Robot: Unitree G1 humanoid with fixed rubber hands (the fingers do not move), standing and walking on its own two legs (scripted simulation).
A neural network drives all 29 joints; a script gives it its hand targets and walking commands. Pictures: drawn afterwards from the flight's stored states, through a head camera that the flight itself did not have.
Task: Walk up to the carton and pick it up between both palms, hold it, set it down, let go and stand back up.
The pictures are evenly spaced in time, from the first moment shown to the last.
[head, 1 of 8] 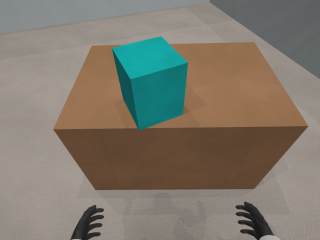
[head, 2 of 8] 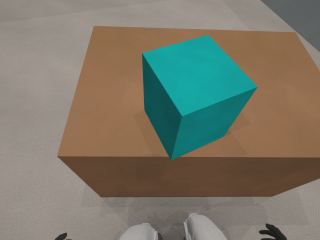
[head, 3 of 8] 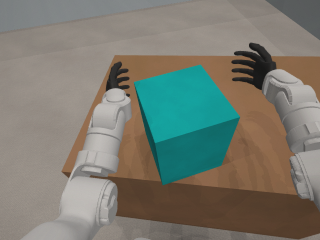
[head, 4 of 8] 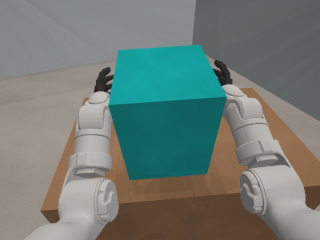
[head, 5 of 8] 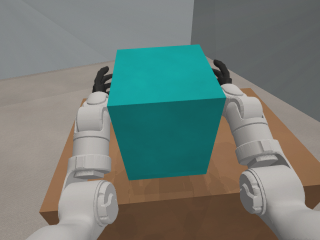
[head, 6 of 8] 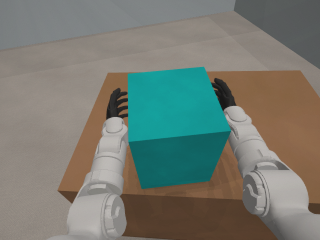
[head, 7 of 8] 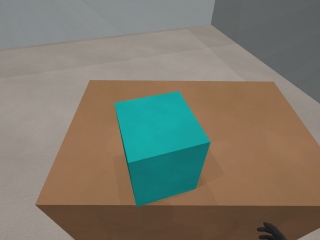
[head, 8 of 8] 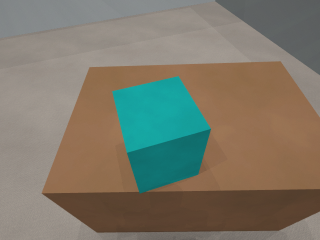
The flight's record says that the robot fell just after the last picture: no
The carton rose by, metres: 0.20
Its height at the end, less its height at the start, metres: +0.00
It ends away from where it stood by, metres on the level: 0.02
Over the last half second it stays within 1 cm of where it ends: yes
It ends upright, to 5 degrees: yes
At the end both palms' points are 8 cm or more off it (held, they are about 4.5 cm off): yes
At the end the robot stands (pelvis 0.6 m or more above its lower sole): yes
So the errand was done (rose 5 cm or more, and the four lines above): yes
